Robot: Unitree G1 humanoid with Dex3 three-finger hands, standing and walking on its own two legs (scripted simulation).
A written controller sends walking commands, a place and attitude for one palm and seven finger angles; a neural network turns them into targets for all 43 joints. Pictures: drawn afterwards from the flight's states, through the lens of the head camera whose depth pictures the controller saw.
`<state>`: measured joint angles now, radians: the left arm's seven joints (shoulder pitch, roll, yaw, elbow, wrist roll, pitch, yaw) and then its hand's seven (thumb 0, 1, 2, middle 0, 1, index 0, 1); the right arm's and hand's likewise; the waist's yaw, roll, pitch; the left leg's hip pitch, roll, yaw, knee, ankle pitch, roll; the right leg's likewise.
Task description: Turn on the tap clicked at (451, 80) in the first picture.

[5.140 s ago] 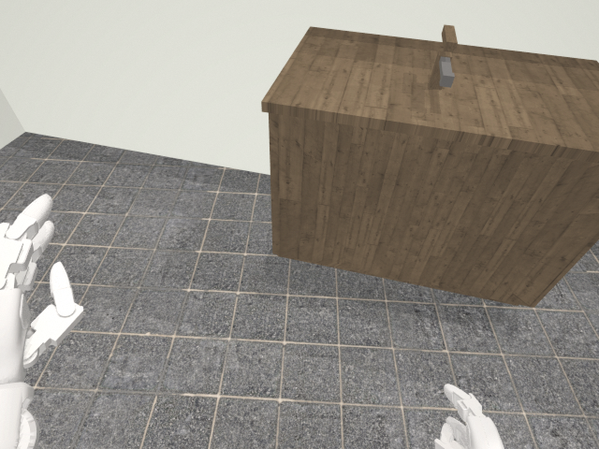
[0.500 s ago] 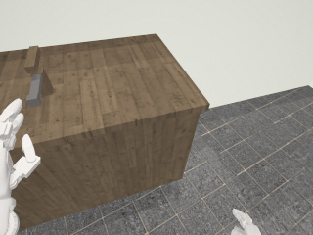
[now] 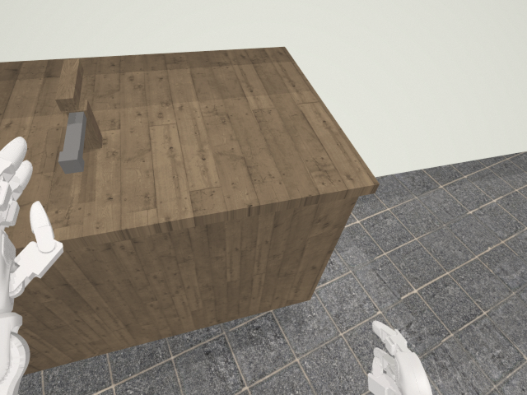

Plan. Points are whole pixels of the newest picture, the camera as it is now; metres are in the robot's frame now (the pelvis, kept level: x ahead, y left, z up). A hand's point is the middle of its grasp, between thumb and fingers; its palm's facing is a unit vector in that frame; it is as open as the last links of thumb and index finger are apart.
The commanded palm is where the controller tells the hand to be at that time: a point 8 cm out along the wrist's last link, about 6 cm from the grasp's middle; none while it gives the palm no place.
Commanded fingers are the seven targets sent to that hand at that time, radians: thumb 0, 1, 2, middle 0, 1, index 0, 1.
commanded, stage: come to a stop and stand still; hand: left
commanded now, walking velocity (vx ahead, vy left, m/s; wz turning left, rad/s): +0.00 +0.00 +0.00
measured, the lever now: (71, 161) +0.41 +0.38 +0.09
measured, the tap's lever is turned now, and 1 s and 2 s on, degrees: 0 0 0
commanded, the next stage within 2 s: look again from close up in 0.30 s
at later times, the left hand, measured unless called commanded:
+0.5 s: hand (80, 246) +0.23 +0.24 +0.16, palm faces +0.40 -0.84 -0.35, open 7.5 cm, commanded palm +0.17 +0.27 +0.17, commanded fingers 0.00 0.90 0.90 -0.20 -0.30 -0.20 -0.30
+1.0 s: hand (46, 225) +0.24 +0.28 +0.18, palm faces +0.46 -0.77 -0.43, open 7.5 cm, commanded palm +0.15 +0.27 +0.17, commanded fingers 0.00 0.90 0.90 -0.20 -0.30 -0.20 -0.30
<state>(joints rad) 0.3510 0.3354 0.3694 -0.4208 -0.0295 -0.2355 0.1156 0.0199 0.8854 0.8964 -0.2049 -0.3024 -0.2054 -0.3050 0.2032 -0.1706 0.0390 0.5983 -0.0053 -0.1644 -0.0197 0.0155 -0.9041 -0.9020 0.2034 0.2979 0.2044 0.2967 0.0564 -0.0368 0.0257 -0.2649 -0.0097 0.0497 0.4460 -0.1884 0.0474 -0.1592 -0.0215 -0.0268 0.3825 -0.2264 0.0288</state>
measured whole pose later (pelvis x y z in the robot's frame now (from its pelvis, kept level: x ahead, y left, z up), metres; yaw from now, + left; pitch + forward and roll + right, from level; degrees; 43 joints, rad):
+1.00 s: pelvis -0.01 -0.01 +0.00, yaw +1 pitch +1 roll -2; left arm 0.20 0.46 0.42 -0.30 -0.01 -0.21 0.07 0.02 0.88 0.90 -0.21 -0.30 -0.21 -0.31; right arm 0.20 -0.20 0.00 0.58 0.01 -0.09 -0.03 0.01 -0.91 -0.90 0.20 0.30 0.20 0.30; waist 0.07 -0.02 0.05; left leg -0.28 0.01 0.03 0.43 -0.16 0.03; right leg -0.16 0.00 -0.05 0.35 -0.20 0.01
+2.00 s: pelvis +0.00 +0.00 +0.00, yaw +0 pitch +0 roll -1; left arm 0.42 0.34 0.34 -0.42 -0.05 -0.18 0.11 0.02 0.89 0.90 -0.20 -0.30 -0.21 -0.30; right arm 0.20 -0.20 0.02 0.56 0.00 -0.08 -0.05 0.01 -0.90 -0.90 0.20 0.30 0.20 0.30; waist 0.03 0.00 0.03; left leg -0.24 -0.01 0.04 0.39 -0.16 0.05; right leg -0.12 -0.02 -0.04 0.30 -0.19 0.03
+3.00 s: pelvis +0.01 +0.00 +0.00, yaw +0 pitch +0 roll -1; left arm 0.42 0.36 0.35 -0.45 -0.05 -0.19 0.10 0.02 0.89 0.90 -0.21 -0.30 -0.21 -0.31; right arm 0.19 -0.19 0.03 0.56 0.00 -0.10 -0.04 0.01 -0.90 -0.90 0.20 0.30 0.20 0.30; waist 0.03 -0.03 0.03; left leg -0.24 -0.01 0.05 0.42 -0.19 0.05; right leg -0.12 -0.02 -0.03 0.33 -0.21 0.03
